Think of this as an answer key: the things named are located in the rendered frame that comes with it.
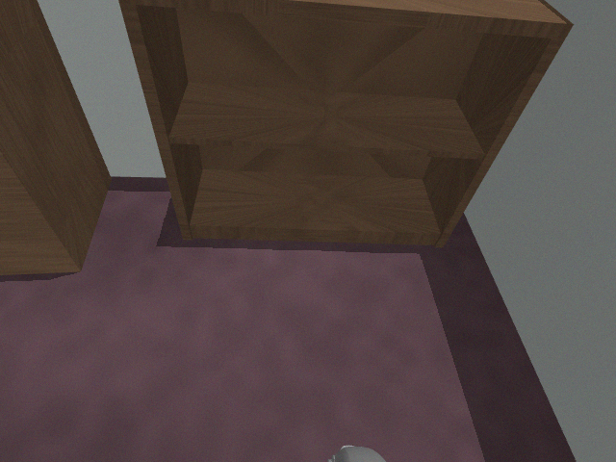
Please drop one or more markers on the bookshelf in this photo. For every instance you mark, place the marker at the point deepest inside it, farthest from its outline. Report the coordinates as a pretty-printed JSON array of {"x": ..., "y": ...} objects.
[{"x": 337, "y": 121}]

